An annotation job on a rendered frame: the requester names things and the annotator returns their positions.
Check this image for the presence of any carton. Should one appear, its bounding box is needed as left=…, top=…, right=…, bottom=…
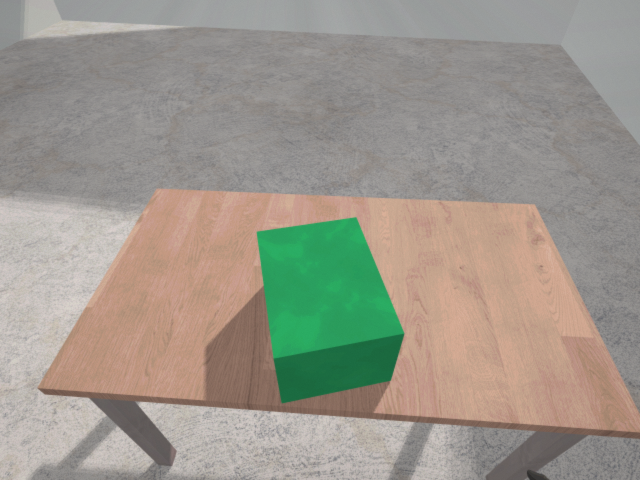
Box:
left=257, top=217, right=405, bottom=403

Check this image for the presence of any table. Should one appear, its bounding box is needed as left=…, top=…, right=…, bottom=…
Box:
left=37, top=189, right=640, bottom=480

